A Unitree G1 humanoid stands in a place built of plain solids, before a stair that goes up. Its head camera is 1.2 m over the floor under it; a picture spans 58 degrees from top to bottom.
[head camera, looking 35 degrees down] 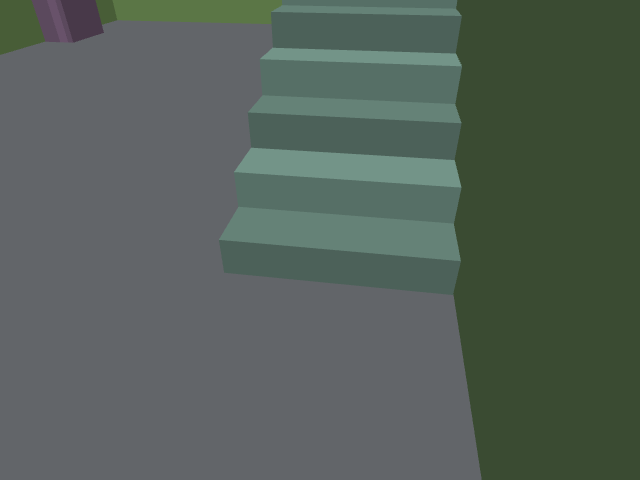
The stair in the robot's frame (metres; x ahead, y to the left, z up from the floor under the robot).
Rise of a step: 0.18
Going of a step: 0.27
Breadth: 0.98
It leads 9 degrees to the right of straight ahead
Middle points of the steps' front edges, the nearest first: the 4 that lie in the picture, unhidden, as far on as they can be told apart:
1.39 -0.06 0.18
1.66 -0.10 0.35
1.93 -0.14 0.53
2.20 -0.18 0.70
